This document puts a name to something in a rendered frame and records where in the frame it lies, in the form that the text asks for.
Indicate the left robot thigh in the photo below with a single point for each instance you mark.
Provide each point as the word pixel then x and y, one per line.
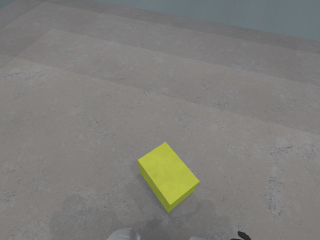
pixel 124 234

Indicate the carton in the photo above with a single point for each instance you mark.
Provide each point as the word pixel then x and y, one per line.
pixel 167 176

